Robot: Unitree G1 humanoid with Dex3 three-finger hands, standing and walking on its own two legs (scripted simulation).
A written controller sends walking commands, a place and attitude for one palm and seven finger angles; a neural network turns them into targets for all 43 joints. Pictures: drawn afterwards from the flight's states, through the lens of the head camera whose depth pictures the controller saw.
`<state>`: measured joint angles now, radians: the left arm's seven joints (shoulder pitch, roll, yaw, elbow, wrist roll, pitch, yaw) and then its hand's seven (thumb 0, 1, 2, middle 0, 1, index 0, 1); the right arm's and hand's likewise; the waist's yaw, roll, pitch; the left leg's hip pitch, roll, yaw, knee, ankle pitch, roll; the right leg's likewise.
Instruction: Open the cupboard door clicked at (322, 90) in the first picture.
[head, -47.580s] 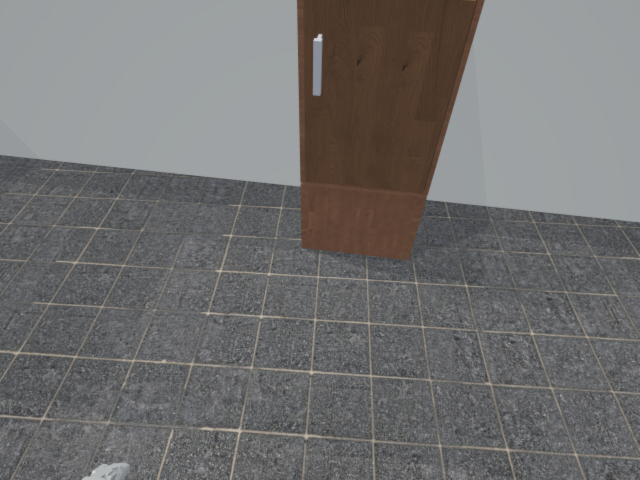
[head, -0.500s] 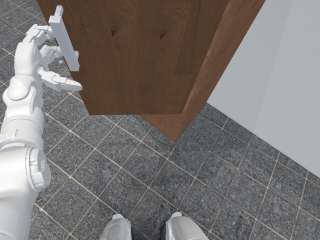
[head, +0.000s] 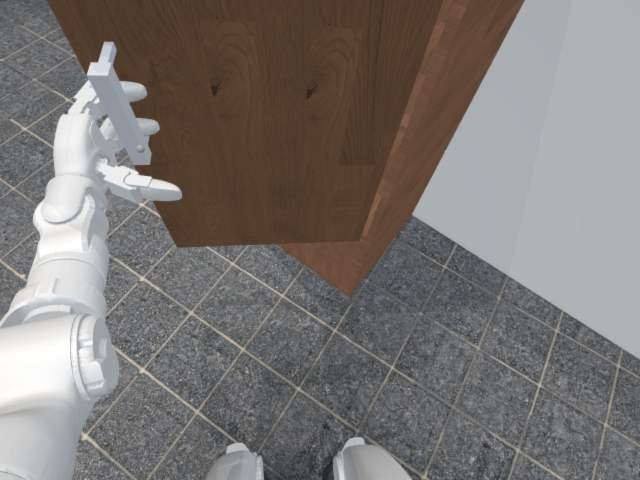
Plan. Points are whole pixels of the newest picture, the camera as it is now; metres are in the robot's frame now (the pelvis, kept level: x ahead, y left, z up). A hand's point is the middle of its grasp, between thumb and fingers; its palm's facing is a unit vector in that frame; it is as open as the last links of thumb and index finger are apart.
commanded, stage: slide the fingers in behind the handle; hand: left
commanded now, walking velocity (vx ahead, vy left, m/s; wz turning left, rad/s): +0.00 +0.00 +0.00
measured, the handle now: (126, 108) +0.56 +0.20 +0.09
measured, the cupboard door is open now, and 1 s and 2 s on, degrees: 42 42 81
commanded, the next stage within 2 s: close the thumb around the handle in 0.26 s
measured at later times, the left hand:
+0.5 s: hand (141, 147) +0.50 +0.18 +0.08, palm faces +0.00 -1.00 -0.01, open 13.5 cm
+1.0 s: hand (140, 146) +0.50 +0.18 +0.08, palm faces +0.01 -1.00 -0.01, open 5.7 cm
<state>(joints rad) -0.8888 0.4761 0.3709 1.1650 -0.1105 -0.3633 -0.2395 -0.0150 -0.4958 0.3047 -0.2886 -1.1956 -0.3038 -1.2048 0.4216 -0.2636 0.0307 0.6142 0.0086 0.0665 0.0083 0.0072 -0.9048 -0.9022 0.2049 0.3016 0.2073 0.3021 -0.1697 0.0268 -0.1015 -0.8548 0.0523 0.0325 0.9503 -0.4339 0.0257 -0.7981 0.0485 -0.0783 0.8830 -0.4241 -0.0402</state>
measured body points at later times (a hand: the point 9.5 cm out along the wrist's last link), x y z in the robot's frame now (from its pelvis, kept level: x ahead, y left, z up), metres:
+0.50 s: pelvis -0.01 +0.01 +0.00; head +0.11 +0.02 +0.43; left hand +0.50 +0.23 +0.09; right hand -0.01 -0.25 -0.12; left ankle +0.00 +0.10 -0.68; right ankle -0.01 -0.10 -0.68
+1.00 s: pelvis -0.01 +0.01 +0.00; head +0.11 +0.03 +0.43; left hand +0.50 +0.23 +0.09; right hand -0.01 -0.26 -0.11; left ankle +0.00 +0.10 -0.68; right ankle -0.01 -0.10 -0.68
